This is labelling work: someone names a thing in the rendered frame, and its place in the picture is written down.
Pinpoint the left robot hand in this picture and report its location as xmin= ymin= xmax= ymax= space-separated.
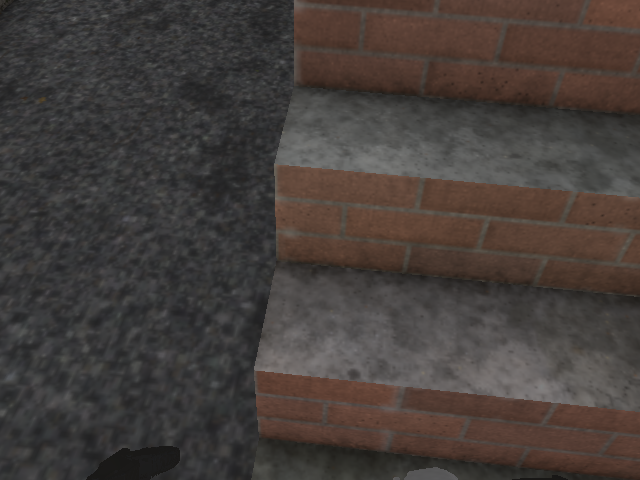
xmin=86 ymin=446 xmax=180 ymax=480

